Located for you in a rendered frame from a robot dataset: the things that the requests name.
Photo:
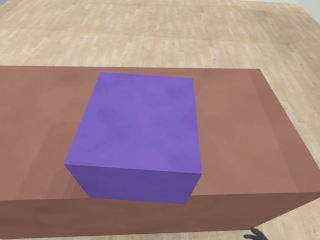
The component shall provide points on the pedestal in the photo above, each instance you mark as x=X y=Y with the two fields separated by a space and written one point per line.
x=255 y=166

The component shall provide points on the right robot hand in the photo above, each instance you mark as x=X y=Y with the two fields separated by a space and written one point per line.
x=258 y=235

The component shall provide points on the carton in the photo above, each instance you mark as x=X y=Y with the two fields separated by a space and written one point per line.
x=138 y=139

